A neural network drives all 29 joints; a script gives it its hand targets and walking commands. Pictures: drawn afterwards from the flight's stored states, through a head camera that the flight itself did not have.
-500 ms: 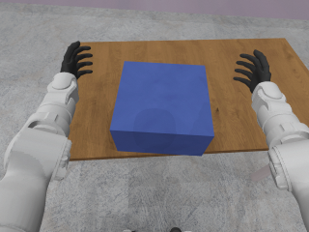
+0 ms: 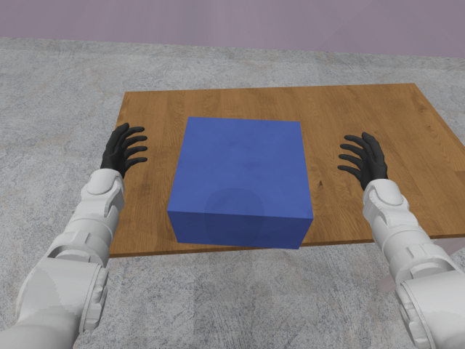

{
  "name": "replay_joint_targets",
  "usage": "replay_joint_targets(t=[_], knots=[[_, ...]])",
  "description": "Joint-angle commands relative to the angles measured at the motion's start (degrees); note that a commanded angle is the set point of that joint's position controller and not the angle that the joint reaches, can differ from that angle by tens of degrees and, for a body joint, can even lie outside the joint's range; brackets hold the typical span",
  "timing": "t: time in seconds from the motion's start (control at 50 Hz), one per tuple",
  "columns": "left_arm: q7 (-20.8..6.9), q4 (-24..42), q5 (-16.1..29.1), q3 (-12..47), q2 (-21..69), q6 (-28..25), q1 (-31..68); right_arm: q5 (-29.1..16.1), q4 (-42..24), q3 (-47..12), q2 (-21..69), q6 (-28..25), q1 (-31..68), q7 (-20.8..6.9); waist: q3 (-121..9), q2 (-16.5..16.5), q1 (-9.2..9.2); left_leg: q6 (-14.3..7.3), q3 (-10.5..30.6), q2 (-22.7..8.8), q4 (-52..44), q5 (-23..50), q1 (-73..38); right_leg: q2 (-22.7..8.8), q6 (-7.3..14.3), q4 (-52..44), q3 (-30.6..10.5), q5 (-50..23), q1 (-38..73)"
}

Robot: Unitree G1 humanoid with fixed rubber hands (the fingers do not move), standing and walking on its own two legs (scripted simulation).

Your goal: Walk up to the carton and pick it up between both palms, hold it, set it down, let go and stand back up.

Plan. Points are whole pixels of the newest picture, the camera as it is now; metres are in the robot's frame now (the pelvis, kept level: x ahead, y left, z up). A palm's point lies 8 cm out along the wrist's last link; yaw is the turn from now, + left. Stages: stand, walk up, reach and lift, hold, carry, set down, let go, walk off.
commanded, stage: set down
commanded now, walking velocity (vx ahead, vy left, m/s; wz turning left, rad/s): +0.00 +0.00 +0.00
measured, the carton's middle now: (240, 180) +0.48 +0.01 -0.06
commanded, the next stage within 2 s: none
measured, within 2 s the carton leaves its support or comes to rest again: neither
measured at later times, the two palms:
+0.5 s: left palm (104, 219) +0.33 +0.25 +0.03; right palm (369, 230) +0.32 -0.22 +0.02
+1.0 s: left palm (94, 284) +0.24 +0.26 -0.02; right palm (367, 292) +0.23 -0.21 -0.03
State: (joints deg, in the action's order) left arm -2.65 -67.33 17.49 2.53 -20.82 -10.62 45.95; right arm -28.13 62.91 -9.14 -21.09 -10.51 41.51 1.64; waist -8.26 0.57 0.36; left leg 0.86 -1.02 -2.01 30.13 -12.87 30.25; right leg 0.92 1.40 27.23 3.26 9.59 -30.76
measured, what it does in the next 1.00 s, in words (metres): stands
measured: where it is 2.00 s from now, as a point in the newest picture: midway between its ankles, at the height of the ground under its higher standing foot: outside the picture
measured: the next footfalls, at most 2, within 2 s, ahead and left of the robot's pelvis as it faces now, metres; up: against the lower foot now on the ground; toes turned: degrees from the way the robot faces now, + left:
none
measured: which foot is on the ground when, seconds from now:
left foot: down 0.00-1.00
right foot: down 0.00-1.00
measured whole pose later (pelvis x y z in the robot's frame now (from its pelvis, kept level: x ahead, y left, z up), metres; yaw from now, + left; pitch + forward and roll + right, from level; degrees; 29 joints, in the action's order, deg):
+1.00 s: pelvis +0.02 +0.01 +0.00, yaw +1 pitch -1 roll -1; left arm -1.1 -41.6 14.5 2.2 -16.7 -23.7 -0.9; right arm -15.6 45.5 -2.4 -11.4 -27.5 -1.7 0.4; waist 1.2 -0.2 0.7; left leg 0.5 -0.9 -1.4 30.7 -16.8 13.2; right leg 0.4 1.1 28.2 3.2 13.9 -13.9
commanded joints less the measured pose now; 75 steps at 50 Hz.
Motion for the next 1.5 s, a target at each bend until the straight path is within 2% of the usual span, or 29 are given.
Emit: replay_joint_targets(t=[0.0, 0.08, 0.52, 0.74, 0.76, 0.78, 0.8, 0.82, 0.86, 0.88, 0.92, 0.96, 0.98, 1.0, 1.02, 1.08, 1.14, 1.16, 1.18, 1.2, 1.22, 1.24, 1.3, 1.34, 1.38, 1.4, 1.42, 1.44, 1.48], knots=[[0.1, 10.2, -0.7, -2.3, -8.7, -1.9, 17.4, 0.3, -9.5, 2.3, -8.4, -2.1, 16.8, -0.1, -27.2, -0.8, 0.44, 1.1, -0.8, 2.8, -1.3, 17.2, -13.9, 0.4, -2.7, -2.2, -1.7, -9.9, 15.6], [0.3, 13.0, -0.4, -2.3, -8.2, -2.6, 14.1, 1.5, -12.8, 3.6, -7.3, -2.3, 13.2, -0.3, -24.6, -1.3, 0.52, 1.0, -0.6, 2.8, -2.0, 14.8, -14.7, 0.2, -2.4, -2.8, -1.8, -7.0, 15.6], [1.0, 28.7, -1.7, -3.6, -5.1, -7.2, -15.3, 7.9, -23.7, 8.7, -1.6, -8.7, -13.5, -0.6, -11.4, -2.4, -0.42, 1.9, 0.6, 2.8, -3.9, 15.1, -20.0, 0.5, -0.8, -4.9, -2.4, -5.8, 21.1], [1.3, 32.0, -1.4, -2.5, -4.2, -12.6, -28.4, 9.9, -25.7, 9.3, 0.3, -14.3, -25.3, -1.4, -6.1, -2.7, -0.41, 2.1, 1.2, 2.6, -3.5, 13.3, -18.9, 0.5, -0.2, -3.6, -3.0, -4.7, 21.8], [1.1, 28.9, -3.1, -3.0, -2.7, -12.8, -32.4, 9.5, -21.7, 7.2, 1.9, -14.6, -29.3, -1.2, -2.2, -2.1, 0.62, 2.0, 2.3, 2.4, -3.3, 15.4, -21.1, 0.0, 0.0, -4.1, -3.4, -5.2, 21.7], [1.0, 32.5, -4.1, -4.3, -3.4, -13.6, -33.7, 9.0, -23.2, 7.2, 1.7, -15.7, -31.8, -1.0, -3.9, -2.8, 0.96, 2.4, 2.5, 2.3, -3.1, 17.9, -23.1, 0.2, -0.1, -4.0, -3.4, -7.2, 22.2], [1.0, 33.6, -3.2, -4.0, -4.0, -14.2, -32.3, 9.1, -25.9, 7.9, 0.8, -16.9, -29.5, -0.7, -5.0, -2.5, 0.55, 2.5, 1.8, 2.5, -2.7, 17.0, -22.4, 0.4, -0.1, -4.2, -3.6, -6.3, 21.8], [1.0, 32.5, -3.1, -3.2, -3.0, -14.7, -33.0, 10.0, -24.6, 7.8, 1.6, -17.3, -30.3, -0.7, -3.6, -1.5, 0.01, 2.4, 2.0, 2.2, -2.4, 14.3, -21.7, 0.4, 0.2, -3.7, -3.5, -3.8, 20.8], [1.4, 31.2, -2.7, -2.8, -2.6, -15.4, -34.8, 10.6, -26.0, 8.2, 2.6, -18.3, -30.8, -1.3, -2.5, -1.8, 0.8, 1.9, 1.8, 2.4, -2.9, 11.8, -20.3, 0.0, 0.3, -3.9, -3.7, -1.7, 20.1], [1.4, 31.1, -2.6, -2.2, -2.6, -15.5, -34.6, 11.3, -24.8, 8.3, 2.8, -18.4, -32.1, -1.4, -1.4, -2.1, 0.15, 2.1, 1.6, 2.5, -2.8, 10.3, -19.5, -0.3, 0.5, -3.5, -3.5, -0.4, 19.2], [1.6, 33.5, -3.6, -3.0, -2.9, -15.4, -37.0, 11.9, -24.4, 8.0, 1.8, -19.1, -34.8, -1.3, -3.8, -3.1, 0.57, 2.5, 1.6, 2.2, -2.0, 14.1, -21.4, 0.2, 0.9, -2.8, -3.4, -2.7, 20.2], [1.8, 36.7, -2.4, -2.1, -3.1, -15.7, -36.4, 12.8, -26.1, 10.1, 2.2, -19.8, -34.7, -1.2, -2.7, -2.3, -0.88, 2.4, 1.6, 1.9, -2.5, 10.0, -19.8, 0.6, 0.9, -2.7, -3.4, -0.4, 20.0], [1.5, 32.9, -2.9, -1.5, -2.0, -14.9, -38.4, 14.0, -23.0, 9.3, 2.7, -19.3, -35.9, -1.2, -0.1, -2.2, -1.31, 2.3, 1.5, 2.2, -2.5, 9.4, -19.4, -0.1, 0.9, -3.1, -3.6, -0.6, 20.2], [1.7, 34.9, -2.7, -1.9, -2.7, -15.1, -38.2, 13.8, -25.4, 9.4, 3.3, -19.5, -36.1, -1.1, -0.6, -2.1, -0.94, 2.1, 1.4, 2.5, -3.0, 8.9, -18.7, -0.3, 0.6, -3.1, -4.0, -1.0, 21.5], [1.6, 31.5, -4.7, -2.0, -2.0, -13.3, -39.1, 14.0, -21.3, 8.9, 2.9, -18.2, -36.2, -1.4, 2.1, -3.3, -0.36, 2.2, 1.4, 2.3, -3.8, 7.1, -18.9, 0.0, 1.1, -3.2, -3.8, 1.1, 20.3], [2.4, 33.9, -2.1, -1.0, -2.9, -13.1, -34.4, 15.1, -25.8, 11.0, 3.4, -17.4, -33.3, -1.9, 1.5, -1.2, -0.82, 1.0, 1.3, 1.6, -5.2, 0.1, -15.2, -0.2, 0.9, -2.6, -3.9, 6.5, 20.3], [2.5, 30.3, -4.4, -2.1, -2.4, -11.4, -39.9, 15.4, -23.0, 8.6, 4.0, -15.9, -37.6, -2.3, 0.6, -1.1, 0.25, 0.8, 1.1, 1.8, -4.6, 5.8, -18.7, -0.7, 0.8, -2.8, -4.5, 0.7, 22.4], [2.5, 33.1, -4.7, -3.3, -3.0, -11.5, -40.6, 15.5, -25.7, 8.8, 3.4, -16.3, -38.1, -2.0, -0.3, -0.5, 0.96, 0.7, 0.5, 1.9, -4.8, 7.2, -18.9, -0.5, 0.7, -2.9, -4.7, -1.2, 24.1], [2.3, 30.1, -5.9, -2.8, -1.2, -10.0, -42.0, 16.1, -20.9, 8.5, 4.1, -15.5, -39.9, -1.7, 2.9, -2.0, -0.15, 1.2, 1.1, 1.8, -5.1, 7.0, -19.1, -0.6, 1.1, -3.5, -4.6, -1.1, 24.0], [2.0, 31.3, -5.9, -3.4, -2.0, -9.7, -41.2, 16.0, -23.0, 8.9, 4.8, -15.6, -39.3, -1.6, 2.9, -1.6, 0.44, 0.9, 0.3, 2.1, -6.0, 6.6, -18.7, -0.6, 0.9, -4.1, -4.8, -0.6, 24.9], [1.8, 30.3, -6.2, -2.6, -0.8, -8.8, -41.0, 16.7, -21.5, 8.9, 4.9, -15.2, -39.4, -1.5, 4.7, -1.7, -0.3, 0.9, 0.7, 1.9, -6.4, 6.2, -19.0, -0.8, 1.0, -4.3, -4.6, -0.1, 24.1], [1.9, 30.2, -7.2, -3.0, -0.6, -7.9, -43.4, 16.9, -20.5, 8.5, 5.0, -14.9, -41.0, -1.6, 5.7, -2.1, 0.5, 1.3, 0.2, 1.8, -7.0, 8.3, -21.1, -0.5, 1.2, -5.0, -4.3, -1.2, 24.0], [2.4, 34.4, -7.7, -3.1, -0.3, -5.9, -42.5, 18.4, -23.8, 10.3, 4.2, -14.3, -39.8, -1.7, 5.1, -2.3, 0.4, 1.4, 0.1, 1.5, -8.2, 8.4, -21.2, -0.1, 1.4, -6.0, -4.0, -0.9, 24.9], [2.6, 35.2, -7.2, -4.0, -1.5, -5.9, -42.3, 19.0, -27.6, 9.9, 5.7, -14.0, -39.9, -1.4, 3.2, 0.0, 0.74, 0.1, -0.9, 2.4, -8.2, 6.9, -19.7, -1.2, 0.2, -6.1, -5.2, -2.5, 26.9], [2.1, 32.2, -10.0, -4.4, -0.3, -4.3, -45.2, 20.0, -22.6, 8.9, 6.3, -12.4, -42.7, -1.2, 4.9, -0.5, 0.6, 0.1, -0.9, 2.2, -8.8, 8.7, -20.6, -1.2, 0.5, -6.3, -5.2, -4.6, 28.8], [1.9, 35.3, -9.3, -4.8, -0.9, -4.7, -45.1, 19.8, -24.8, 9.2, 6.7, -12.8, -43.5, -0.8, 3.4, -0.1, 0.35, 0.0, -1.1, 2.3, -8.6, 9.3, -21.1, -1.4, 0.0, -6.2, -5.3, -6.2, 29.7], [1.7, 35.0, -9.8, -5.1, -0.3, -4.2, -46.1, 19.8, -24.7, 8.6, 6.8, -12.7, -43.7, -0.7, 4.3, 0.0, 0.9, 0.2, -1.0, 2.4, -8.6, 10.8, -21.2, -1.3, 0.0, -6.2, -5.2, -7.6, 29.6], [1.6, 33.3, -11.0, -4.9, 0.2, -3.0, -46.5, 20.6, -22.9, 8.7, 6.4, -12.0, -44.1, -0.5, 5.5, -1.1, 0.39, 0.3, -1.1, 2.4, -9.3, 10.4, -21.9, -1.6, 0.1, -7.1, -5.5, -7.3, 29.9], [1.2, 34.6, -11.1, -5.1, -0.3, -1.6, -46.2, 21.3, -23.5, 8.7, 7.3, -11.5, -43.7, -0.2, 6.4, -0.4, 0.31, 0.1, -1.5, 2.6, -9.3, 9.5, -22.2, -1.7, -0.2, -6.9, -4.8, -6.7, 28.8]])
